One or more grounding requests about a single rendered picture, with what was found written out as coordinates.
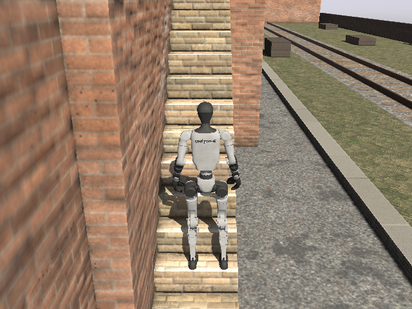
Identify robot left upper arm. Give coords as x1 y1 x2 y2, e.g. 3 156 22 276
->
176 130 192 166

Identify robot right upper arm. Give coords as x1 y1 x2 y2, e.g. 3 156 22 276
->
219 129 236 165

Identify left robot foot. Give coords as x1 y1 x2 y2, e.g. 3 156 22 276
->
189 253 198 270

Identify robot left forearm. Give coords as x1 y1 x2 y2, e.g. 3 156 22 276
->
173 157 183 182

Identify right robot hand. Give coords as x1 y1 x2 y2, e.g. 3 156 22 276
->
227 177 241 190

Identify robot right forearm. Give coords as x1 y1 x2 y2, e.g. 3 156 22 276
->
229 155 240 180

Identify left robot shin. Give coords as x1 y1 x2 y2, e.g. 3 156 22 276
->
187 217 197 261

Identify left robot hand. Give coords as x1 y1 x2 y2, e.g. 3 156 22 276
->
172 179 186 192

